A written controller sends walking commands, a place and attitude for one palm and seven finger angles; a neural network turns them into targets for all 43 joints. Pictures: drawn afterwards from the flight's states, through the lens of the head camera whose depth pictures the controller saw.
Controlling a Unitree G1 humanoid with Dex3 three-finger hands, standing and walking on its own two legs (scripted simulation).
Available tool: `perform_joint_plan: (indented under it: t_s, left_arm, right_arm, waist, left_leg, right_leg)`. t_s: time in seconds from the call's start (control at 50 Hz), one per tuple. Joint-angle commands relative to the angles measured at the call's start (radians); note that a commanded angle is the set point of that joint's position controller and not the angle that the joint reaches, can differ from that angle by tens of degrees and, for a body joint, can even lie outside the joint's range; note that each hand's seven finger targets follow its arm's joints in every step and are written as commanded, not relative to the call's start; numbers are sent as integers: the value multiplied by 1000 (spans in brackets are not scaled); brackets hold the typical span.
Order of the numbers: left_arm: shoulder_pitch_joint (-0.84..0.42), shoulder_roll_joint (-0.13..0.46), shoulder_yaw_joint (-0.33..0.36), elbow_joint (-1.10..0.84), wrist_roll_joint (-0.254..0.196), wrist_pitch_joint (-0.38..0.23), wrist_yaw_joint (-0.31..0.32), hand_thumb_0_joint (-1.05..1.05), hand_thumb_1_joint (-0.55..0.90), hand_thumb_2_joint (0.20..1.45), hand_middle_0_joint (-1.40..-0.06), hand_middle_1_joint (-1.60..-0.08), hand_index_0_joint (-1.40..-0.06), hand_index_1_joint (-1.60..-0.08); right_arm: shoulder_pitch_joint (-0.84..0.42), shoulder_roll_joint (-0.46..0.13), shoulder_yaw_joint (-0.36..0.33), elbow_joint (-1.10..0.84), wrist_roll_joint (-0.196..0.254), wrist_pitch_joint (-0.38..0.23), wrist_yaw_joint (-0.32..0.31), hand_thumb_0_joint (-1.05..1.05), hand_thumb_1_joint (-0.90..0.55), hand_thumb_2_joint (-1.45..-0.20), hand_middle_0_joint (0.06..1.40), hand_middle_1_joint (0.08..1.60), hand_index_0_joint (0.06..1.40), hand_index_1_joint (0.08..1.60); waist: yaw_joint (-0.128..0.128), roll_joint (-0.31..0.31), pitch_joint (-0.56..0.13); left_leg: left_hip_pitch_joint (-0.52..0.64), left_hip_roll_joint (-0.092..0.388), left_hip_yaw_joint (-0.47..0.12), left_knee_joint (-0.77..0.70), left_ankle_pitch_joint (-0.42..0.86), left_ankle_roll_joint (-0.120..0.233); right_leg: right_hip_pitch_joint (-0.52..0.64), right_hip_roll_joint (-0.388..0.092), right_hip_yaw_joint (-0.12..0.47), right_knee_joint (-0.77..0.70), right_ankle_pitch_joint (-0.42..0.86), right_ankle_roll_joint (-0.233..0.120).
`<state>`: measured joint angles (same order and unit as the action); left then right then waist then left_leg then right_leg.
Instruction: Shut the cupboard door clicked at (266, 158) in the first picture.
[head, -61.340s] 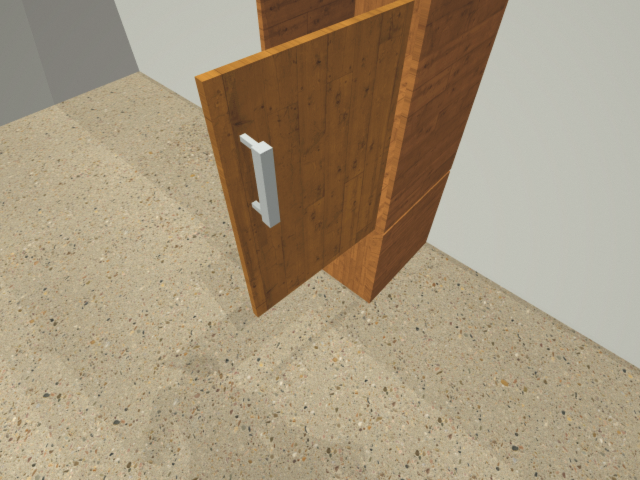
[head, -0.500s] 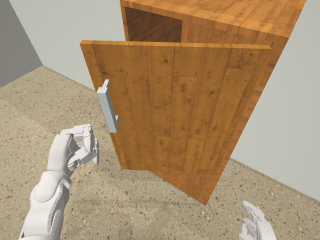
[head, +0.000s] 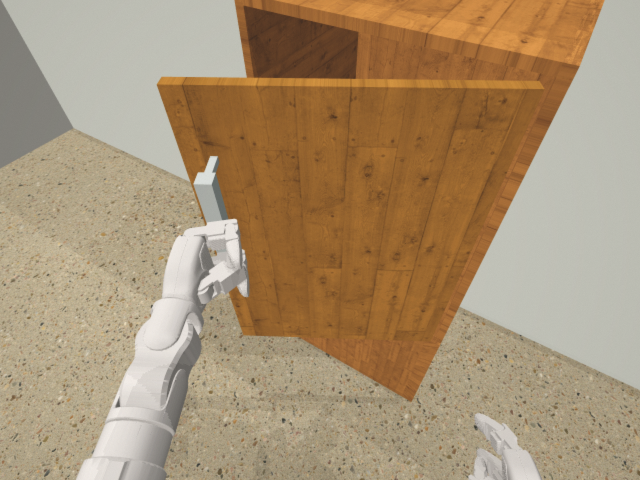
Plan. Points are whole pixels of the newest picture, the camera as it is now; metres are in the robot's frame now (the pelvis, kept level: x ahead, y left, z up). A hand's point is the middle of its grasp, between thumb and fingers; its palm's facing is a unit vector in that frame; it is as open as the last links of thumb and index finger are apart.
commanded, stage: bring the fist close to the handle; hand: left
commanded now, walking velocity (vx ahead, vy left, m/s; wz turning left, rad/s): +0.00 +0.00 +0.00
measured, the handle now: (221, 212) +0.44 +0.16 +0.10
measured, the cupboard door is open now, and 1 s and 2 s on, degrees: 29 24 11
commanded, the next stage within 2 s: push the door shut along its arc in 0.32 s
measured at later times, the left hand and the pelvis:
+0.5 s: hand (245, 265) +0.34 +0.11 +0.10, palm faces -0.03 -1.00 -0.02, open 3.1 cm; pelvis +0.00 -0.01 +0.00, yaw +0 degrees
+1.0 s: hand (247, 231) +0.39 +0.12 +0.10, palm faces -0.13 -0.99 -0.03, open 3.1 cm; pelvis -0.01 -0.02 +0.00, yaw +1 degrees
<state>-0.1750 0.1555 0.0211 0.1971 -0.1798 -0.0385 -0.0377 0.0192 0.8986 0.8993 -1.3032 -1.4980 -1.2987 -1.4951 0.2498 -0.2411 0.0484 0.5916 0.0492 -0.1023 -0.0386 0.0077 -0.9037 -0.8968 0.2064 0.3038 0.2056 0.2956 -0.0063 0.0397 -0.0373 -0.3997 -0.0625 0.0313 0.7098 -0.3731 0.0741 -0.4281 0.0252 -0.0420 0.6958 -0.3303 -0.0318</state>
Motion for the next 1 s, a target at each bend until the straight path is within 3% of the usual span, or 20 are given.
perform_joint_plan:
  t_s: [0.0,0.08,0.12,0.18,0.28,0.3,0.32,0.34,0.36,0.38,0.44,0.52,0.56,0.64,0.72,0.78,0.8,0.9,0.94,0.98]
  left_arm:
    - [-279,92,63,-235,0,-120,34,0,900,900,-1300,-1500,-1300,-1500]
    - [-255,119,86,-115,15,-79,28,0,900,900,-1300,-1500,-1300,-1500]
    - [-279,123,90,-132,12,-64,19,0,900,900,-1300,-1500,-1300,-1500]
    - [-307,131,90,-240,-2,-83,8,0,900,900,-1300,-1500,-1300,-1500]
    - [-393,94,36,-239,-16,-144,-3,0,900,900,-1300,-1500,-1300,-1500]
    - [-368,116,63,-202,-15,-145,0,0,900,900,-1300,-1500,-1300,-1500]
    - [-378,87,26,-185,-9,-143,-5,0,900,900,-1300,-1500,-1300,-1500]
    - [-355,107,52,-143,-8,-133,-4,0,900,900,-1300,-1500,-1300,-1500]
    - [-361,86,28,-111,-7,-119,-9,0,900,900,-1300,-1500,-1300,-1500]
    - [-342,123,75,-77,-10,-105,-8,0,900,900,-1300,-1500,-1300,-1500]
    - [-357,169,109,-58,-4,-85,-16,0,900,900,-1300,-1500,-1300,-1500]
    - [-504,193,120,-101,-15,-128,-29,0,900,900,-1300,-1500,-1300,-1500]
    - [-550,215,130,-82,-23,-159,-41,0,900,900,-1300,-1500,-1300,-1500]
    - [-536,229,137,42,-28,-186,-87,0,900,900,-1300,-1500,-1300,-1500]
    - [-573,222,123,216,-40,-149,-148,0,900,900,-1300,-1500,-1300,-1500]
    - [-677,247,137,213,-51,-159,-172,0,900,900,-1300,-1500,-1300,-1500]
    - [-720,222,107,198,-53,-170,-181,0,900,900,-1300,-1500,-1300,-1500]
    - [-868,203,78,285,-49,-221,-190,0,900,900,-1300,-1500,-1300,-1500]
    - [-926,234,97,342,-40,-236,-191,0,900,900,-1300,-1500,-1300,-1500]
    - [-1000,210,67,393,-35,-251,-197,0,900,900,-1300,-1500,-1300,-1500]
  right_arm:
    - [-61,-113,-48,-147,-5,-47,6,0,-900,-900,200,300,200,300]
    - [-63,-124,-50,-146,4,-11,9,0,-900,-900,200,300,200,300]
    - [-71,-124,-50,-156,7,1,7,0,-900,-900,200,300,200,300]
    - [-81,-118,-52,-173,6,-2,4,0,-900,-900,200,300,200,300]
    - [-73,-117,-50,-148,7,-26,-6,0,-900,-900,200,300,200,300]
    - [-66,-120,-52,-138,8,-26,-7,0,-900,-900,200,300,200,300]
    - [-69,-122,-49,-137,9,-27,-6,0,-900,-900,200,300,200,300]
    - [-61,-128,-54,-135,8,-24,-7,0,-900,-900,200,300,200,300]
    - [-62,-126,-51,-133,11,-21,-5,0,-900,-900,200,300,200,300]
    - [-59,-129,-53,-130,11,-16,-5,0,-900,-900,200,300,200,300]
    - [-62,-136,-53,-140,10,0,-8,0,-900,-900,200,300,200,300]
    - [-68,-126,-48,-143,10,-1,-11,0,-900,-900,200,300,200,300]
    - [-67,-127,-45,-133,11,-4,-15,0,-900,-900,200,300,200,300]
    - [-47,-138,-49,-119,12,-8,-12,0,-900,-900,200,300,200,300]
    - [-25,-152,-50,-104,23,5,-9,0,-900,-900,200,300,200,300]
    - [-21,-158,-57,-108,23,8,-11,0,-900,-900,200,300,200,300]
    - [-24,-157,-55,-113,22,5,-11,0,-900,-900,200,300,200,300]
    - [12,-161,-61,-80,20,-2,-10,0,-900,-900,200,300,200,300]
    - [30,-170,-63,-64,18,0,-10,0,-900,-900,200,300,200,300]
    - [38,-170,-63,-54,20,-2,-8,0,-900,-900,200,300,200,300]
  waist:
    - [21,-41,-284]
    - [11,-90,-179]
    - [12,-68,-184]
    - [21,-11,-272]
    - [-18,-19,-240]
    - [-15,-41,-225]
    - [-22,-24,-208]
    - [-15,-51,-204]
    - [-25,-64,-188]
    - [-10,-66,-191]
    - [-3,-92,-221]
    - [-11,-51,-278]
    - [-18,-41,-271]
    - [-14,-47,-276]
    - [-39,-93,-198]
    - [-41,-83,-252]
    - [-46,-55,-275]
    - [-76,-58,-302]
    - [-82,-52,-301]
    - [-100,-45,-305]
  left_leg:
    - [146,78,-98,-115,347,-75]
    - [63,66,-78,-136,235,-58]
    - [61,61,-73,-140,211,-54]
    - [118,61,-68,-128,273,-52]
    - [127,65,-80,-124,223,-47]
    - [116,66,-85,-125,214,-49]
    - [111,64,-87,-129,202,-50]
    - [106,62,-87,-126,194,-46]
    - [92,59,-83,-128,184,-44]
    - [72,55,-77,-129,163,-45]
    - [58,47,-65,-127,180,-39]
    - [79,48,-57,-116,224,-38]
    - [69,48,-55,-115,212,-36]
    - [55,45,-54,-105,228,-36]
    - [-11,41,-54,-102,162,-35]
    - [4,38,-55,-94,171,-32]
    - [15,36,-56,-89,176,-31]
    - [30,40,-74,-74,164,-31]
    - [31,41,-82,-73,147,-31]
    - [32,42,-89,-69,129,-32]
  right_leg:
    - [105,-19,7,-55,277,-8]
    - [103,-21,19,-90,227,-5]
    - [116,-22,27,-101,214,-6]
    - [157,-24,33,-93,272,-10]
    - [108,-17,31,-103,224,-4]
    - [105,-16,28,-103,216,-5]
    - [89,-18,26,-103,202,-5]
    - [91,-17,27,-109,196,-4]
    - [86,-21,29,-113,194,-1]
    - [96,-23,35,-120,177,-1]
    - [144,-30,48,-125,203,1]
    - [172,-32,61,-111,265,1]
    - [175,-34,70,-114,261,2]
    - [181,-33,71,-104,290,0]
    - [127,-39,77,-124,227,6]
    - [135,-42,79,-117,230,4]
    - [132,-42,82,-111,237,3]
    - [67,-31,65,-88,207,2]
    - [34,-27,59,-84,179,0]
    - [-3,-24,54,-75,153,1]
